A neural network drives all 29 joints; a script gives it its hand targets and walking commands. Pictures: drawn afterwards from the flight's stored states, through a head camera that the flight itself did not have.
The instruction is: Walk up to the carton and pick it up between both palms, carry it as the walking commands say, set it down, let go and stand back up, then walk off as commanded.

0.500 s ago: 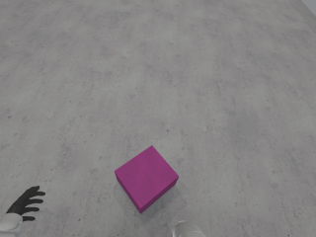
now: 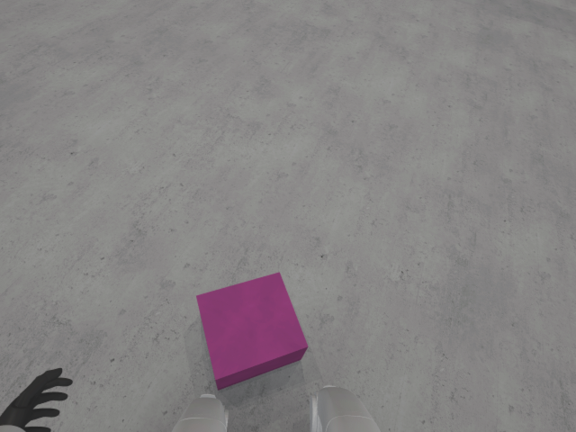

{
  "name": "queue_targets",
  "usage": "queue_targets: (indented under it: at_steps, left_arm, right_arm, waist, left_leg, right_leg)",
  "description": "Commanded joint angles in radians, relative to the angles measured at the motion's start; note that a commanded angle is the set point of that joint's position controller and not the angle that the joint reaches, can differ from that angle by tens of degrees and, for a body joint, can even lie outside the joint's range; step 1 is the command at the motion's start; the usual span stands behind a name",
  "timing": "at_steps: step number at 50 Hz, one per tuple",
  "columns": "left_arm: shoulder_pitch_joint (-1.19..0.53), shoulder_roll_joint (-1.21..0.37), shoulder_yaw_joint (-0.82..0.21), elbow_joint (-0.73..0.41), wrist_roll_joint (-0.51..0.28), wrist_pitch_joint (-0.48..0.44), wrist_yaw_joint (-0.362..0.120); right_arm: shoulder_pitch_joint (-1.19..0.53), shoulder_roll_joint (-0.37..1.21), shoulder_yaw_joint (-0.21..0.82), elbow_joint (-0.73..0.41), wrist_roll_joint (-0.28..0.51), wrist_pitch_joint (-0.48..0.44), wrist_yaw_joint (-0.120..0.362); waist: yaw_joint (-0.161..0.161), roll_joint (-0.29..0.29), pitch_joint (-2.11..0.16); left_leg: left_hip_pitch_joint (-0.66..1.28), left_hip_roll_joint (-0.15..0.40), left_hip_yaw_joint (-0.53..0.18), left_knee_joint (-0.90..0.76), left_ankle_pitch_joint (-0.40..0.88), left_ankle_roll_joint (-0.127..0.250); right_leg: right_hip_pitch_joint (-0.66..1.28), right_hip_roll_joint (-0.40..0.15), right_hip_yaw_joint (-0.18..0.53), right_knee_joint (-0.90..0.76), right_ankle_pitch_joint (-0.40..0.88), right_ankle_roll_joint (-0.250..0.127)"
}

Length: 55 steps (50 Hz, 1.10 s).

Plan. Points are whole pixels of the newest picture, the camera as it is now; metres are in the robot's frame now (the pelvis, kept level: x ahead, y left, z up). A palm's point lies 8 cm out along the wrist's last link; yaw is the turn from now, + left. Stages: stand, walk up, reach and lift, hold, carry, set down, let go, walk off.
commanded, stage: walk up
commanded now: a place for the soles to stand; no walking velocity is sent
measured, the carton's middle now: (250, 328) +0.45 +0.05 -0.66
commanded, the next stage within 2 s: reach and lift in 1.72 s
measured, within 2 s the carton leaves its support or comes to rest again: neither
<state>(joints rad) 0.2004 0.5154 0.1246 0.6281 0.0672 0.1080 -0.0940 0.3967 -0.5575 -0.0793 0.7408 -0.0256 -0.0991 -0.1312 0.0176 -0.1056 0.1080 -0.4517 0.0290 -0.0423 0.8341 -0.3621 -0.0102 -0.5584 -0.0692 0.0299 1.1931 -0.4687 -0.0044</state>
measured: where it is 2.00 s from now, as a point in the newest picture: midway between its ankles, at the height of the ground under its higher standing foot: outside the picture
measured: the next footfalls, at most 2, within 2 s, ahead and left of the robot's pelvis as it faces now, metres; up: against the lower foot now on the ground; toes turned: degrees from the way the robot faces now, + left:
right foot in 0.12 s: +0.14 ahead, -0.22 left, +0.00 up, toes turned +25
left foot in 0.52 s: +0.03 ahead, +0.01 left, +0.00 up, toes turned +22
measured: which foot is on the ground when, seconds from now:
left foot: down 0.00-0.12, up 0.14-0.50, down 0.52-1.00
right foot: up 0.00-0.10, down 0.12-1.00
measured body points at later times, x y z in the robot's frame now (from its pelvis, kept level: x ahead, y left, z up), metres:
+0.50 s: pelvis +0.02 -0.12 +0.01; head +0.06 -0.11 +0.46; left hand -0.05 +0.26 -0.05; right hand +0.26 -0.40 -0.07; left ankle -0.01 +0.00 -0.69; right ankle +0.06 -0.24 -0.70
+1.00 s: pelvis +0.03 -0.11 +0.02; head +0.04 -0.10 +0.47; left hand -0.02 +0.24 -0.07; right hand +0.28 -0.35 -0.07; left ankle -0.01 +0.00 -0.70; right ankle +0.10 -0.23 -0.70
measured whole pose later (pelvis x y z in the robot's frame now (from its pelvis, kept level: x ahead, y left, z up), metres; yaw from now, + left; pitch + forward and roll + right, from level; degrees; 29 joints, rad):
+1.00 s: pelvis +0.03 -0.11 +0.02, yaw +24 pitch -1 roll -1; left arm 0.18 0.46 0.02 0.90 0.00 -0.06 0.02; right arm 0.12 -0.43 -0.02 0.89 -0.01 -0.01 0.01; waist 0.02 0.01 0.06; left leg -0.30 -0.03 -0.07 0.68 -0.35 0.01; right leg -0.30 -0.06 -0.05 0.64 -0.31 0.03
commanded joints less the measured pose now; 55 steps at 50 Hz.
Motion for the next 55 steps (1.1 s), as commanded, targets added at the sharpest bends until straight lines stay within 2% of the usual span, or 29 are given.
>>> queue_targets:
  at_steps: [1, 3, 5, 6, 7, 8, 10, 12, 17, 21, 24, 26, 27, 28, 29, 30, 32, 34, 35, 36, 37, 38, 40, 42, 43, 45, 47, 50, 55]
  left_arm:
    - [0.012, 0.138, 0.052, -0.061, -0.017, -0.018, -0.001]
    - [0.044, 0.142, 0.053, -0.043, -0.034, -0.027, 0.008]
    - [0.145, 0.141, 0.058, 0.011, -0.041, -0.042, 0.023]
    - [0.180, 0.175, 0.065, 0.027, -0.030, -0.054, 0.031]
    - [0.150, 0.284, 0.072, 0.002, -0.028, -0.066, 0.039]
    - [0.032, 0.323, 0.077, -0.016, -0.038, -0.080, 0.051]
    - [-0.031, 0.269, 0.060, 0.010, -0.043, -0.092, 0.068]
    - [-0.039, 0.241, 0.046, 0.035, -0.037, -0.107, 0.078]
    - [0.116, 0.267, 0.038, 0.080, -0.040, -0.145, 0.107]
    - [0.143, 0.263, 0.029, 0.082, -0.049, -0.154, 0.121]
    - [0.119, 0.258, 0.015, 0.077, -0.050, -0.150, 0.119]
    - [0.123, 0.207, -0.010, 0.084, -0.056, -0.145, 0.111]
    - [0.128, 0.138, -0.030, 0.072, -0.061, -0.150, 0.110]
    - [0.083, 0.123, -0.045, 0.038, -0.071, -0.146, 0.115]
    - [0.064, 0.177, -0.031, 0.067, -0.069, -0.137, 0.126]
    - [0.104, 0.169, -0.033, 0.096, -0.079, -0.139, 0.126]
    - [0.159, 0.165, -0.029, 0.132, -0.075, -0.155, 0.131]
    - [0.205, 0.159, -0.023, 0.171, -0.063, -0.173, 0.130]
    - [0.171, 0.199, -0.017, 0.158, -0.050, -0.181, 0.132]
    - [0.138, 0.259, -0.013, 0.154, -0.050, -0.184, 0.130]
    - [0.101, 0.273, -0.012, 0.146, -0.050, -0.184, 0.128]
    - [0.046, 0.263, -0.017, 0.134, -0.050, -0.182, 0.128]
    - [-0.011, 0.199, -0.044, 0.136, -0.050, -0.172, 0.122]
    - [0.003, 0.131, -0.057, 0.162, -0.059, -0.168, 0.116]
    - [0.027, 0.127, -0.056, 0.184, -0.066, -0.168, 0.117]
    - [0.040, 0.132, -0.058, 0.221, -0.066, -0.178, 0.116]
    - [-0.014, 0.165, -0.055, 0.227, -0.063, -0.184, 0.117]
    - [-0.052, 0.151, -0.067, 0.246, -0.071, -0.176, 0.118]
    - [-0.092, 0.132, -0.078, 0.292, -0.070, -0.163, 0.116]
  right_arm:
    - [0.006, -0.263, -0.075, -0.057, -0.018, -0.001, 0.010]
    - [-0.045, -0.271, -0.075, -0.072, -0.024, 0.006, 0.023]
    - [-0.126, -0.257, -0.064, -0.085, -0.024, 0.024, 0.033]
    - [-0.106, -0.195, -0.043, -0.083, -0.029, 0.036, 0.034]
    - [-0.113, -0.121, -0.022, -0.117, -0.008, 0.038, 0.031]
    - [-0.119, -0.157, -0.036, -0.094, 0.006, 0.045, 0.015]
    - [-0.070, -0.182, -0.042, -0.023, 0.013, 0.041, 0.038]
    - [-0.041, -0.171, -0.044, 0.012, 0.014, 0.050, 0.073]
    - [-0.159, -0.119, -0.040, -0.031, -0.002, 0.089, 0.129]
    - [-0.189, -0.092, -0.032, -0.042, 0.002, 0.097, 0.148]
    - [-0.171, -0.070, -0.026, -0.026, 0.012, 0.091, 0.159]
    - [-0.107, -0.083, -0.033, 0.007, 0.004, 0.077, 0.155]
    - [-0.073, -0.144, -0.048, 0.004, -0.012, 0.067, 0.147]
    - [-0.115, -0.245, -0.060, -0.029, 0.006, 0.064, 0.143]
    - [-0.117, -0.206, -0.053, -0.029, 0.018, 0.067, 0.142]
    - [-0.157, -0.171, -0.040, -0.024, 0.018, 0.068, 0.135]
    - [-0.225, -0.144, -0.031, -0.020, 0.020, 0.074, 0.128]
    - [-0.290, -0.106, -0.013, -0.026, 0.021, 0.086, 0.137]
    - [-0.294, -0.074, -0.002, -0.029, 0.024, 0.090, 0.142]
    - [-0.279, -0.061, -0.003, -0.020, 0.028, 0.096, 0.142]
    - [-0.259, -0.077, -0.012, -0.002, 0.025, 0.101, 0.139]
    - [-0.227, -0.084, -0.015, 0.020, 0.023, 0.101, 0.143]
    - [-0.187, -0.079, -0.018, 0.059, 0.011, 0.086, 0.146]
    - [-0.266, -0.130, -0.022, 0.041, 0.006, 0.067, 0.149]
    - [-0.284, -0.130, -0.015, 0.041, 0.008, 0.066, 0.146]
    - [-0.328, -0.091, 0.004, 0.060, 0.015, 0.072, 0.140]
    - [-0.309, -0.067, 0.014, 0.090, 0.016, 0.076, 0.140]
    - [-0.312, -0.066, 0.017, 0.126, 0.018, 0.078, 0.141]
    - [-0.362, -0.057, 0.023, 0.163, 0.019, 0.085, 0.143]
  waist:
    - [-0.005, 0.275, -0.075]
    - [0.007, 0.338, -0.094]
    - [0.080, 0.313, -0.116]
    - [0.101, 0.145, -0.097]
    - [0.090, -0.179, -0.084]
    - [0.030, -0.097, -0.068]
    - [-0.013, 0.008, 0.006]
    - [-0.009, -0.042, 0.002]
    - [0.048, -0.059, -0.053]
    - [0.043, -0.090, -0.096]
    - [0.010, -0.104, -0.120]
    - [-0.045, -0.002, -0.142]
    - [-0.070, 0.205, -0.165]
    - [-0.069, 0.345, -0.130]
    - [-0.070, 0.169, -0.118]
    - [-0.032, 0.149, -0.107]
    - [0.008, 0.214, -0.095]
    - [0.048, 0.195, -0.119]
    - [0.042, 0.123, -0.095]
    - [0.023, 0.007, -0.098]
    - [0.004, -0.020, -0.072]
    - [-0.026, -0.002, -0.043]
    - [-0.060, 0.033, -0.017]
    - [-0.008, 0.216, -0.039]
    - [0.011, 0.201, -0.055]
    - [0.036, 0.146, -0.087]
    - [0.004, 0.103, -0.112]
    - [-0.006, 0.130, -0.153]
    - [0.000, 0.123, -0.154]
  left_leg:
    - [-0.032, 0.186, -0.279, -0.229, 0.167, 0.230]
    - [-0.097, 0.164, -0.289, -0.221, 0.088, 0.225]
    - [-0.231, 0.099, -0.229, -0.125, -0.028, 0.175]
    - [-0.299, 0.012, -0.151, 0.058, -0.110, 0.132]
    - [-0.422, -0.148, 0.006, 0.357, -0.296, 0.059]
    - [-0.369, -0.072, -0.107, 0.487, -0.273, 0.044]
    - [-0.299, -0.014, -0.092, 0.466, -0.175, 0.035]
    - [-0.212, -0.009, -0.039, 0.350, -0.163, 0.038]
    - [-0.221, -0.042, -0.052, 0.210, -0.189, 0.036]
    - [-0.137, -0.042, -0.002, 0.108, -0.176, 0.038]
    - [0.054, -0.074, 0.071, -0.079, -0.084, 0.054]
    - [0.299, -0.088, 0.045, -0.278, 0.028, 0.087]
    - [0.420, 0.058, -0.226, -0.363, 0.000, 0.146]
    - [0.357, 0.273, -0.569, -0.421, 0.079, 0.294]
    - [0.303, 0.270, -0.529, -0.399, 0.096, 0.315]
    - [0.268, 0.239, -0.463, -0.361, 0.177, 0.303]
    - [0.158, 0.170, -0.307, -0.311, 0.319, 0.245]
    - [0.017, 0.086, -0.192, -0.231, 0.255, 0.170]
    - [-0.022, 0.032, -0.145, -0.154, 0.163, 0.116]
    - [-0.016, -0.063, -0.083, -0.039, 0.005, 0.071]
    - [0.035, -0.061, -0.051, 0.034, -0.133, 0.053]
    - [0.079, -0.040, -0.042, 0.010, -0.109, 0.055]
    - [0.181, -0.019, -0.092, -0.217, -0.052, 0.087]
    - [0.109, 0.127, -0.396, -0.382, -0.100, 0.165]
    - [0.083, 0.155, -0.405, -0.396, -0.052, 0.195]
    - [0.034, 0.094, -0.256, -0.335, 0.068, 0.142]
    - [0.101, 0.015, -0.141, -0.260, 0.225, 0.075]
    - [0.185, 0.033, -0.141, -0.287, 0.317, 0.081]
    - [0.188, 0.046, -0.146, -0.350, 0.298, 0.082]
  right_leg:
    - [0.008, -0.015, 0.018, -0.046, -0.024, -0.004]
    - [0.074, 0.018, -0.041, -0.125, -0.043, -0.009]
    - [0.260, 0.070, -0.129, -0.341, 0.028, -0.016]
    - [0.289, 0.041, -0.032, -0.525, -0.090, -0.027]
    - [0.232, -0.265, 0.527, -0.874, -0.316, -0.123]
    - [0.164, -0.364, 0.684, -0.937, -0.199, -0.189]
    - [0.133, -0.309, 0.502, -0.819, -0.217, -0.218]
    - [0.151, -0.251, 0.332, -0.744, -0.144, -0.183]
    - [0.383, -0.337, 0.293, -0.713, 0.254, -0.222]
    - [0.437, -0.349, 0.164, -0.688, 0.545, -0.220]
    - [0.349, -0.295, 0.023, -0.641, 0.529, -0.182]
    - [0.186, -0.235, -0.097, -0.491, 0.377, -0.108]
    - [0.018, -0.185, -0.157, -0.267, 0.283, -0.039]
    - [-0.132, -0.035, -0.140, -0.237, -0.137, 0.015]
    - [-0.070, -0.063, -0.054, -0.211, -0.186, 0.008]
    - [-0.020, -0.053, -0.045, -0.238, -0.155, 0.007]
    - [0.112, -0.035, -0.061, -0.370, -0.003, -0.006]
    - [0.340, 0.004, -0.081, -0.569, 0.216, -0.023]
    - [0.332, -0.082, 0.061, -0.679, 0.194, -0.052]
    - [0.266, -0.233, 0.289, -0.788, 0.066, -0.132]
    - [0.201, -0.312, 0.342, -0.817, 0.013, -0.200]
    - [0.149, -0.305, 0.307, -0.799, 0.004, -0.211]
    - [0.058, -0.187, 0.127, -0.682, 0.052, -0.118]
    - [0.085, -0.013, -0.046, -0.478, 0.009, -0.024]
    - [0.147, 0.002, -0.045, -0.485, 0.012, -0.020]
    - [0.302, -0.015, -0.005, -0.624, 0.132, -0.036]
    - [0.315, -0.092, 0.077, -0.688, 0.267, -0.066]
    - [0.328, -0.078, 0.028, -0.661, 0.375, -0.055]
    - [0.376, -0.066, 0.004, -0.697, 0.348, -0.042]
